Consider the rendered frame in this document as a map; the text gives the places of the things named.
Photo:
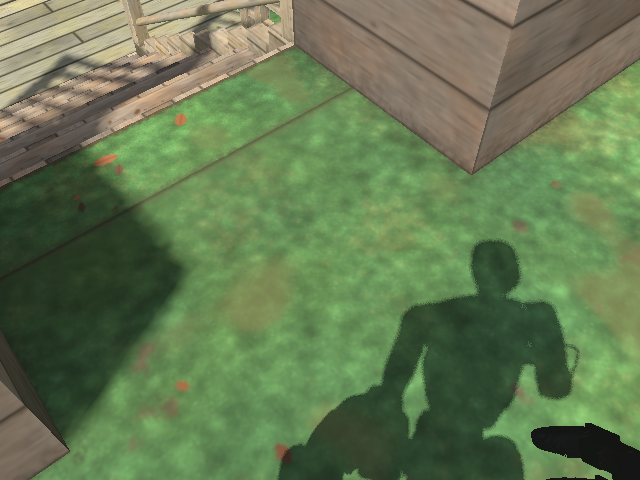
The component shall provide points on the robot right hand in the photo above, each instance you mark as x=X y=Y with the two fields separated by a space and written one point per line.
x=596 y=446

